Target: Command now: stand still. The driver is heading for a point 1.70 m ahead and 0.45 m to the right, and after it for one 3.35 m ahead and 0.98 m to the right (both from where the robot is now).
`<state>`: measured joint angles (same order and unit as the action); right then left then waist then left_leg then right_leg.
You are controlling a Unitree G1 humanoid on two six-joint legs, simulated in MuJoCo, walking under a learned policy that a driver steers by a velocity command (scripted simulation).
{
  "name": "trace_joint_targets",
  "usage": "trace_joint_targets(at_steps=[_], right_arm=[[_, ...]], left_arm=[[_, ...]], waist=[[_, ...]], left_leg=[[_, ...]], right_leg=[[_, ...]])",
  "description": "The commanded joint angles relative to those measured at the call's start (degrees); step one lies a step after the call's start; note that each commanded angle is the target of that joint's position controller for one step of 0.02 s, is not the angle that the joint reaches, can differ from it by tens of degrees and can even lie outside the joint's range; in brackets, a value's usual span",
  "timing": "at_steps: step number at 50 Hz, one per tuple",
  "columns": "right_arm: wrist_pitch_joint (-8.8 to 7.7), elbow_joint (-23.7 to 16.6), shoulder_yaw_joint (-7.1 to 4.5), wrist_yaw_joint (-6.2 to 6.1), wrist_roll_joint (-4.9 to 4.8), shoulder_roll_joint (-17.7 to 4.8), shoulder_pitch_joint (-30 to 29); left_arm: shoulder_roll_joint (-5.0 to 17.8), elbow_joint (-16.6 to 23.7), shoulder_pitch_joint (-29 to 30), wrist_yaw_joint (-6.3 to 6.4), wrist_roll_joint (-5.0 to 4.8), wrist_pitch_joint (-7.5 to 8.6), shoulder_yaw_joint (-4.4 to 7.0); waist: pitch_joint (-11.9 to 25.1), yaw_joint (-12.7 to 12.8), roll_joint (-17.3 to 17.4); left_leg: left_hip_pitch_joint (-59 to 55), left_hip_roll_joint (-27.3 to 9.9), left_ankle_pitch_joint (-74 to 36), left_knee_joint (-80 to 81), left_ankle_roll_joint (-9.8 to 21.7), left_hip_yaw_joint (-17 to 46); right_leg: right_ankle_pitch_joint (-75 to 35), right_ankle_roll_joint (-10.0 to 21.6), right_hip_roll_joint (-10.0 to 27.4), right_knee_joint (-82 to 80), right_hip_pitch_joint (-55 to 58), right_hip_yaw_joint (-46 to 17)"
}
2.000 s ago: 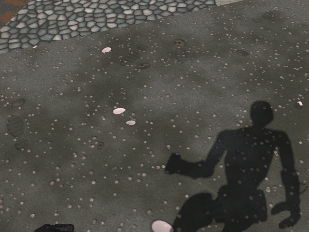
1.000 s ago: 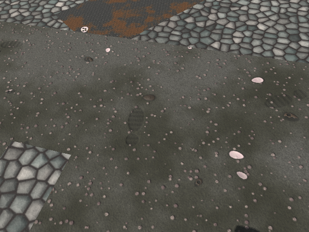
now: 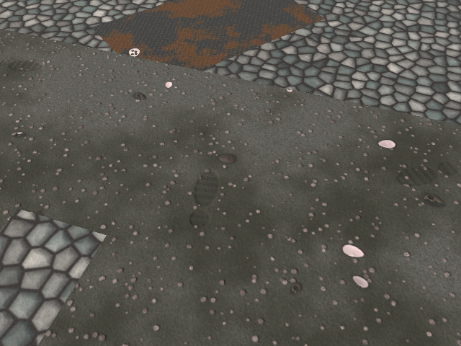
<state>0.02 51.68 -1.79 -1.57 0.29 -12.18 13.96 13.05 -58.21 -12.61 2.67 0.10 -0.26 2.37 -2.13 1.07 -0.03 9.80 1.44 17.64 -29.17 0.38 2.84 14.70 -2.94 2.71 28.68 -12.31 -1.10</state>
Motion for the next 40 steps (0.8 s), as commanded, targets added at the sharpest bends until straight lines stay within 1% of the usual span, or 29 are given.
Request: trace_joint_targets(at_steps=[1, 10, 19, 29, 40], right_arm=[[-0.56, -0.9, -1.10, -0.30, -0.07, -5.7, 1.3], [-0.49, 3.1, -0.64, -0.53, -0.22, -5.3, 2.5], [-0.39, 6.0, -0.13, -0.60, -0.30, -4.7, 3.7], [-0.31, 8.1, 0.38, -0.66, -0.36, -4.0, 5.1], [-0.28, 9.4, 0.77, -0.74, -0.42, -3.3, 6.5]], left_arm=[[6.1, 0.7, -1.4, 0.28, -0.03, 0.34, 1.09], [5.1, -2.0, -2.4, 0.42, -0.08, 0.16, 0.72], [4.1, -3.7, -3.7, 0.44, -0.13, 0.11, 0.23], [3.3, -4.7, -5.2, 0.41, -0.19, 0.12, -0.26], [2.6, -5.1, -6.7, 0.37, -0.24, 0.17, -0.66]], waist=[[0.2, 0.0, 0.3], [-0.4, -0.2, 0.1], [-1.0, -0.4, 0.1], [-1.5, -0.6, 0.0], [-1.8, -0.7, 0.0]], left_leg=[[3.5, -2.0, -11.0, 6.1, 0.9, 1.5], [3.6, -1.7, -10.2, 6.5, 0.7, 0.9], [3.9, -1.5, -9.4, 6.8, 0.5, 0.4], [4.3, -1.3, -8.7, 6.8, 0.3, 0.0], [4.7, -1.2, -8.2, 6.7, 0.1, -0.4]], right_leg=[[-8.6, 0.8, -0.3, -3.5, 2.3, 0.5], [-8.0, 1.0, -0.6, -3.9, 2.1, 0.8], [-7.4, 1.2, -1.0, -4.1, 1.7, 1.0], [-6.9, 1.5, -1.2, -4.1, 1.2, 1.1], [-6.5, 1.7, -1.4, -4.1, 0.7, 1.1]])
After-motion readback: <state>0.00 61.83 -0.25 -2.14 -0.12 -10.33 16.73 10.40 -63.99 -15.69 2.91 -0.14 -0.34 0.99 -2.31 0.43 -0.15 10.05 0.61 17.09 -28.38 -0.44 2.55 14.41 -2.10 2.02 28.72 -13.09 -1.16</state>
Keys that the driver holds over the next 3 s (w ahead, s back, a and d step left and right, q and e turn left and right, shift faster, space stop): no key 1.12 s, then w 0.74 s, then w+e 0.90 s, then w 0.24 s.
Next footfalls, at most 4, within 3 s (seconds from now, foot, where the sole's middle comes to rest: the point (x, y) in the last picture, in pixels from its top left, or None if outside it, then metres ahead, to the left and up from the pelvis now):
1.82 left None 0.43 0.09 -0.77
2.38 right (301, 283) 0.72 -0.18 -0.77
2.88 left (272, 198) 1.06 -0.10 -0.77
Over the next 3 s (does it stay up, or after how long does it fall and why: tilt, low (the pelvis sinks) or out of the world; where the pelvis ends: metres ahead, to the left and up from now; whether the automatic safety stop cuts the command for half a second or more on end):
stays up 0.92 -0.14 0.00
